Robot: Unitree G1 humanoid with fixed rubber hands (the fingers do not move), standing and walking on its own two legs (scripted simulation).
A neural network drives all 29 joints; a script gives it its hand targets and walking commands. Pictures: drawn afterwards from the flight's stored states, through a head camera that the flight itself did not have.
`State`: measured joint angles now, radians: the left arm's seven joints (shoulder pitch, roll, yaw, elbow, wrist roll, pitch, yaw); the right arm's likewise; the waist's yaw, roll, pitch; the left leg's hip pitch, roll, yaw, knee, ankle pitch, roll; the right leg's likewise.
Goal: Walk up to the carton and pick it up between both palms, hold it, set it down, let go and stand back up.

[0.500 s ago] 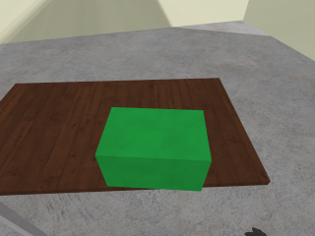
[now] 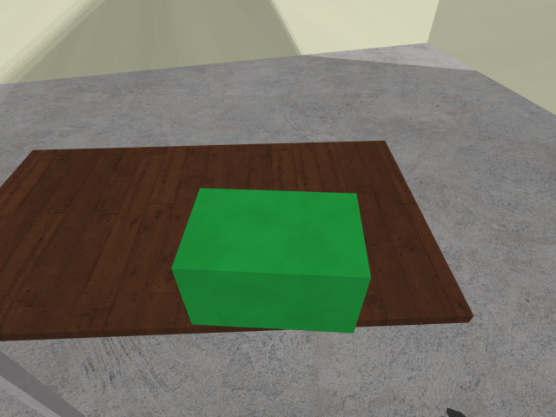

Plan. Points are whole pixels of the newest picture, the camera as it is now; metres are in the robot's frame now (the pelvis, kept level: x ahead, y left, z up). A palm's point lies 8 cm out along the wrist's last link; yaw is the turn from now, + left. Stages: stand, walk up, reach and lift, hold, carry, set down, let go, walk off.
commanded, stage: stand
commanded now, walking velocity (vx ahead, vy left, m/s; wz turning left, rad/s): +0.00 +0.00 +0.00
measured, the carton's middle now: (274, 258) +0.41 +0.01 +0.00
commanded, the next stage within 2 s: none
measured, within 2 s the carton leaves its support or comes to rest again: neither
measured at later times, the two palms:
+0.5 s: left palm out of the picture +0.08 +0.28 -0.10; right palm out of the picture +0.09 -0.26 -0.10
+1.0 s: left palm out of the picture +0.07 +0.28 -0.11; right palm out of the picture +0.09 -0.26 -0.10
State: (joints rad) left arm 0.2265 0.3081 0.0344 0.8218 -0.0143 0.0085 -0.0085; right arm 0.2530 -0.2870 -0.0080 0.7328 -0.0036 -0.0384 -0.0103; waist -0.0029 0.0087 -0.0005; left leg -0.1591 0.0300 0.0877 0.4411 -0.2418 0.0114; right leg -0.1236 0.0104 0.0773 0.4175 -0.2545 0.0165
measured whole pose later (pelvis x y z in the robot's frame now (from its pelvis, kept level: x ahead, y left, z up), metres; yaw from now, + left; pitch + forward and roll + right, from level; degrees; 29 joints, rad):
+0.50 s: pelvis -0.01 +0.00 +0.00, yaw +0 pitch -3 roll +0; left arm 0.23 0.31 0.03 0.87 -0.01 0.01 -0.01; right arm 0.25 -0.29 -0.01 0.77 0.00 -0.04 -0.01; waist 0.00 0.01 0.00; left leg -0.16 0.03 0.09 0.44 -0.23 0.01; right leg -0.12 0.01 0.08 0.42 -0.24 0.02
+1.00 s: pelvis -0.02 +0.00 +0.00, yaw +0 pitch -4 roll +0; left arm 0.22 0.31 0.03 0.90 -0.01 0.01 -0.01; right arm 0.23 -0.29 -0.01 0.79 0.00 -0.04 -0.01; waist 0.00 0.01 0.01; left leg -0.16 0.03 0.09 0.44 -0.22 0.01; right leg -0.12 0.01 0.08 0.42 -0.23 0.02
